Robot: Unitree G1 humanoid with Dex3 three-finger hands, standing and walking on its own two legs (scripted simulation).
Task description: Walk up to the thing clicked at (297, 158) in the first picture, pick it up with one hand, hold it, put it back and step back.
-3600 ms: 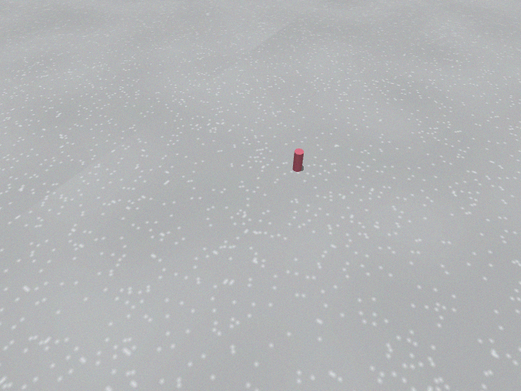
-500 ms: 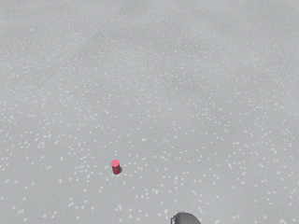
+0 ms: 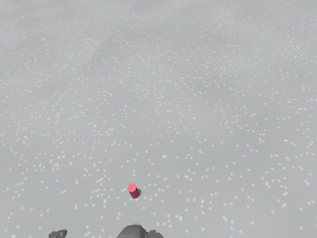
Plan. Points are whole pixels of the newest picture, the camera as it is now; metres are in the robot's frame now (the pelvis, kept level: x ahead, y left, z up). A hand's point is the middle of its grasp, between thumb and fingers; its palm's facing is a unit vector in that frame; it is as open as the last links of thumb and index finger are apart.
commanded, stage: walk up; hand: left
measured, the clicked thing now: (133, 191) +0.45 +0.23 -0.70
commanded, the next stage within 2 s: none
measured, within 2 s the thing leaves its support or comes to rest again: neither
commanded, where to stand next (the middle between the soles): +0.10 +0.01 m, yaw +1 degrees
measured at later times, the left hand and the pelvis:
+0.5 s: hand out of the picture +0.03 +0.28 -0.16, palm faces +0.02 -0.93 -0.35, open 7.4 cm; pelvis +0.00 +0.01 +0.00, yaw +1 degrees
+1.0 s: hand out of the picture +0.12 +0.26 -0.15, palm faces +0.00 -0.95 -0.32, open 7.4 cm; pelvis +0.02 +0.01 +0.01, yaw +1 degrees
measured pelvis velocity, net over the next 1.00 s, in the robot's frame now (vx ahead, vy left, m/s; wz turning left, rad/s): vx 0.02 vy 0.01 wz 0.01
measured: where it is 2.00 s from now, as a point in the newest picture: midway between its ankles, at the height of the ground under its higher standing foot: outside the picture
